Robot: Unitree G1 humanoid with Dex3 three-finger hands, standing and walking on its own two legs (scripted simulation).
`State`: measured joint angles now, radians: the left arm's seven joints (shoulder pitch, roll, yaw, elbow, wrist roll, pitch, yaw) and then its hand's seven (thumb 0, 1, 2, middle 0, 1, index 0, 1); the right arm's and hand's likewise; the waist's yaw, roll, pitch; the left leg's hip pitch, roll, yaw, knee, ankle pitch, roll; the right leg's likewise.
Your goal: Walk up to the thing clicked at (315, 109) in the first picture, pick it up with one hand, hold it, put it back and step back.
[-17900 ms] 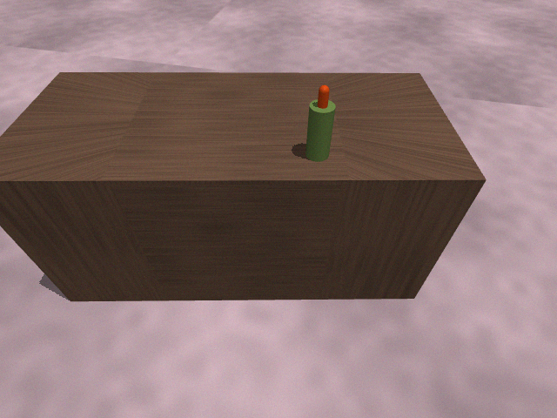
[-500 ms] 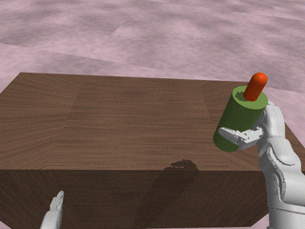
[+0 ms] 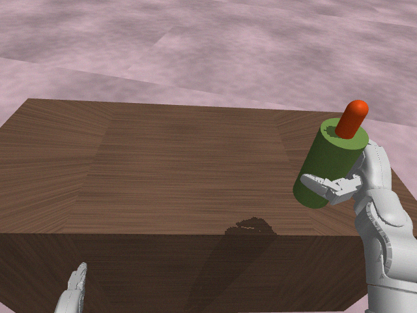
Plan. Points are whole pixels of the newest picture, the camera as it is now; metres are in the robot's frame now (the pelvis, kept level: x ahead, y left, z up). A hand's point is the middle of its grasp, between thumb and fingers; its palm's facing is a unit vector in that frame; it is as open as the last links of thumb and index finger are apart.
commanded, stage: hold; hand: right
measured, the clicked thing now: (331, 156) +0.32 -0.16 +0.22
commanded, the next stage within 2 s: crouch in 0.76 s
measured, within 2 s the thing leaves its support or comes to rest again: neither
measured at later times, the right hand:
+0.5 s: hand (326, 163) +0.33 -0.16 +0.20, palm faces +0.09 +1.00 -0.03, open 10.0 cm
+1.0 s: hand (320, 166) +0.33 -0.16 +0.18, palm faces +0.08 +1.00 -0.02, open 10.0 cm
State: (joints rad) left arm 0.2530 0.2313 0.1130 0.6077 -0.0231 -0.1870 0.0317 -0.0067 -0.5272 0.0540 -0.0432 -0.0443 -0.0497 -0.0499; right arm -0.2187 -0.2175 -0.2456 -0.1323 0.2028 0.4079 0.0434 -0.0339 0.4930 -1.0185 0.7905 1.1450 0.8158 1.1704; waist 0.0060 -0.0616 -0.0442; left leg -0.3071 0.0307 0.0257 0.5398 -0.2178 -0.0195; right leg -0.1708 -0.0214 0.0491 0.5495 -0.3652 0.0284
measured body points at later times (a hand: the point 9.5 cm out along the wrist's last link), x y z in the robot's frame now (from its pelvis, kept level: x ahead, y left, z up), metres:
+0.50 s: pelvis +0.00 +0.00 +0.00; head -0.02 +0.02 +0.45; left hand +0.16 +0.26 -0.08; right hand +0.32 -0.22 +0.20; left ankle +0.04 +0.13 -0.73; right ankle -0.04 -0.14 -0.73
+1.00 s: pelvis +0.00 +0.00 +0.00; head -0.02 +0.02 +0.45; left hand +0.16 +0.25 -0.08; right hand +0.32 -0.21 +0.19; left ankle +0.04 +0.13 -0.73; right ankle -0.04 -0.14 -0.73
